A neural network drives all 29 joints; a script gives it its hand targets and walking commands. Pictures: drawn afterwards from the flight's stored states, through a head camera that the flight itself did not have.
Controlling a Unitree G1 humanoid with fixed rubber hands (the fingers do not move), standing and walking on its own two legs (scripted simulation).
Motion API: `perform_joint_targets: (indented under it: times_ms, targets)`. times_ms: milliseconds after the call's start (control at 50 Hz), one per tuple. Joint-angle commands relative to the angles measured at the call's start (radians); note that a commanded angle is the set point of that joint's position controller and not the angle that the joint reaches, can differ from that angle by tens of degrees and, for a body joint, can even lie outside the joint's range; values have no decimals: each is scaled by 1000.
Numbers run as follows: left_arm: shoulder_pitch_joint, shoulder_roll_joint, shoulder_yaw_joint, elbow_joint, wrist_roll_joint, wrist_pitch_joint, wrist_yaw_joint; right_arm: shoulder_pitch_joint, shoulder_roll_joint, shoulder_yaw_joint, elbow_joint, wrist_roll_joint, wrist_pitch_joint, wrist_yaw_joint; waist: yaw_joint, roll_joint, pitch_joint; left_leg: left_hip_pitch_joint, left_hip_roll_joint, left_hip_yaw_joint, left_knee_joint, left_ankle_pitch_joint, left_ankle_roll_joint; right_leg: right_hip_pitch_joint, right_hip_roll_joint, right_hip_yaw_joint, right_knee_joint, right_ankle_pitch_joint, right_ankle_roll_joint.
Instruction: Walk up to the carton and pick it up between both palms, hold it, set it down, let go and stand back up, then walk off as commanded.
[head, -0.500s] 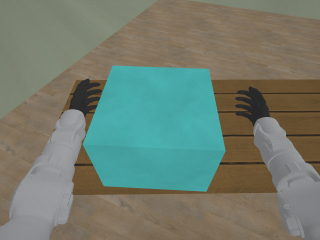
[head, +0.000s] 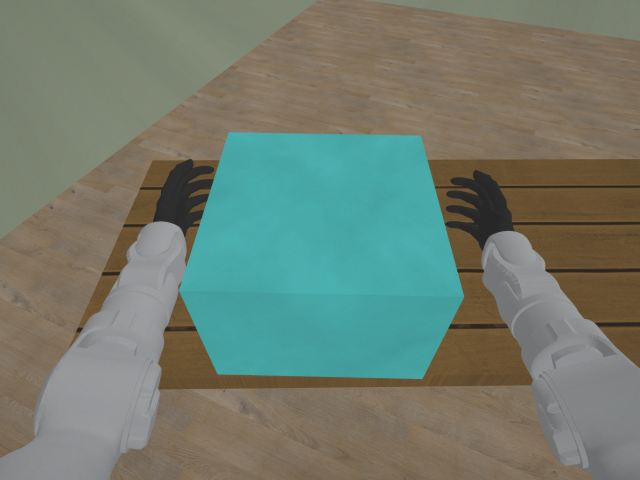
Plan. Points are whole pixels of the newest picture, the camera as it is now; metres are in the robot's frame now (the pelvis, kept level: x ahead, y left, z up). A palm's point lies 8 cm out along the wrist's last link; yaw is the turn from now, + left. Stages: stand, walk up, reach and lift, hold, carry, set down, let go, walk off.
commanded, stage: reach and lift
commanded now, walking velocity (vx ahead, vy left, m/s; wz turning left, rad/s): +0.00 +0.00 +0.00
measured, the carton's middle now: (322, 251) +0.43 +0.02 +0.04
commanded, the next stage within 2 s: none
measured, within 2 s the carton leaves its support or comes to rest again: leaves its support in 1.66 s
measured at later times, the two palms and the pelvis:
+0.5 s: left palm (185, 224) +0.43 +0.20 +0.11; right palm (486, 232) +0.41 -0.19 +0.10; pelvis +0.00 +0.00 +0.00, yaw +0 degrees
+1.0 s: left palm (190, 223) +0.43 +0.19 +0.10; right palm (481, 231) +0.42 -0.19 +0.10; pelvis +0.00 +0.00 +0.00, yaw +0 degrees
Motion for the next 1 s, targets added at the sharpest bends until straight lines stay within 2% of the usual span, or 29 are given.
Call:
perform_joint_targets:
  times_ms: [0,40,60,80,120,160,200,220,240,280,300,340,420,460,480,520,560,580,640,720,740,760,780,800,860,900,920,940,980]
  targets:
    - [-429,-8,5,-30,62,-46,7,-395,-29,-66,-87,-48,-59,-41,-42,36,-422,143,-42,0,89,342,-20,-10,6,-18,31,369,26]
    - [-436,-29,18,-119,70,-40,19,-393,-36,-76,-119,-42,-70,-52,-51,80,-511,211,-39,-3,109,418,-44,-9,16,-23,30,413,20]
    - [-418,-22,39,-104,87,-34,15,-390,-36,-60,-117,-31,-64,-52,-28,64,-487,194,-38,2,102,418,-41,6,18,-22,30,415,26]
    - [-427,-45,17,-116,80,-23,19,-377,-46,-80,-82,-42,-70,-56,-68,69,-469,240,-39,-1,93,441,-51,-7,20,-36,23,430,33]
    - [-416,-31,49,-108,97,-20,17,-405,-34,-53,-125,-32,-60,-60,-19,80,-470,194,-41,6,102,434,-49,6,16,-20,26,412,24]
    - [-397,-46,40,-114,83,-21,21,-377,-22,-50,-115,-38,-54,-68,-36,39,-465,208,-34,2,104,410,-42,-17,27,-34,25,366,24]
    - [-398,-72,33,-121,86,-12,21,-396,-31,-54,-120,-27,-57,-62,-47,70,-484,234,-42,-3,102,450,-50,-20,25,-32,25,419,24]
    - [-413,-47,58,-99,99,-19,20,-412,-18,-48,-125,-20,-45,-66,-12,67,-463,175,-40,6,105,420,-45,18,19,-14,25,376,15]
    - [-408,-63,36,-84,100,-4,24,-396,-40,-73,-82,-38,-42,-70,-53,65,-428,213,-39,5,100,405,-48,-22,27,-32,16,373,22]
    - [-384,-49,56,-121,100,-14,21,-389,-18,-42,-117,-31,-47,-71,-22,35,-408,187,-40,17,106,446,-42,39,18,-18,32,440,30]
    - [-389,-68,52,-82,116,-20,14,-391,6,-42,-106,-28,-46,-67,-21,60,-440,169,-42,13,105,429,-39,31,14,-12,35,421,23]
    - [-398,-68,58,-107,100,-19,17,-414,-11,-56,-145,-38,-56,-78,-41,11,-440,188,-39,7,107,411,-35,19,21,-22,27,416,28]
    - [-451,-89,26,-54,91,-30,32,-433,-7,-62,-71,-30,-27,-65,-40,54,-377,170,-33,0,82,322,-34,-51,13,-21,19,256,13]
    - [-441,-95,33,-49,91,-35,23,-443,25,-65,-111,-44,-41,-74,-43,23,-398,154,-38,3,100,332,-31,-24,4,-16,26,328,18]
    - [-466,-64,62,-45,102,-45,32,-464,9,-59,-119,-43,-37,-71,-16,28,-451,112,-42,11,99,306,-25,-13,-4,-4,35,307,23]
    - [-460,-83,46,-94,104,-53,38,-449,15,-81,-123,-52,-45,-71,-38,43,-451,150,-35,-1,104,342,-32,-18,13,-9,42,328,13]
    - [-409,-94,47,-85,98,-56,33,-402,25,-59,-135,-56,-54,-74,-35,15,-489,146,-42,6,106,394,-32,25,12,-10,37,401,20]
    - [-447,-77,59,-55,109,-58,33,-441,27,-73,-101,-68,-42,-76,-38,34,-461,118,-43,5,94,341,-31,16,7,-13,28,362,24]
    - [-414,-93,64,-46,121,-57,37,-434,19,-66,-139,-61,-52,-78,-16,13,-467,117,-42,13,102,382,-33,43,7,-10,48,413,26]
    - [-429,-129,41,-54,115,-58,37,-425,37,-74,-104,-59,-52,-79,-46,32,-458,140,-38,7,97,363,-32,13,9,-13,38,401,18]
    - [-418,-111,70,2,124,-54,33,-451,51,-62,-102,-55,-42,-79,-16,20,-397,103,-42,16,97,335,-29,9,-1,-4,35,363,23]
    - [-411,-126,68,-43,121,-61,32,-435,53,-52,-145,-49,-52,-80,-3,13,-461,108,-46,23,102,386,-31,45,7,-1,44,415,24]
    - [-438,-125,68,-27,124,-64,34,-467,38,-87,-106,-77,-52,-80,-31,22,-428,115,-44,12,100,362,-33,12,2,-6,47,401,24]
    - [-395,-123,96,-24,135,-70,33,-427,47,-67,-124,-78,-56,-81,-22,-11,-465,114,-39,15,106,372,-28,38,6,1,51,427,25]
    - [-433,-120,83,-41,154,-72,34,-459,44,-98,-97,-83,-59,-80,-29,40,-452,105,-39,17,98,358,-38,36,11,-7,39,375,18]
    - [-427,-131,66,-32,132,-73,34,-441,44,-112,-84,-81,-52,-83,-45,28,-409,124,-34,11,91,349,-40,4,20,-22,29,336,18]
    - [-443,-132,81,-39,130,-82,27,-457,69,-71,-135,-78,-53,-75,-14,-6,-432,127,-38,20,94,371,-30,39,12,-10,30,363,25]
    - [-404,-149,86,-15,145,-75,24,-418,78,-68,-97,-97,-48,-79,-21,2,-417,111,-40,18,87,370,-27,37,9,-13,35,395,23]
    - [-416,-157,75,-53,134,-92,33,-446,87,-72,-167,-89,-64,-76,-18,-4,-476,119,-42,22,95,381,-28,57,5,-3,43,414,26]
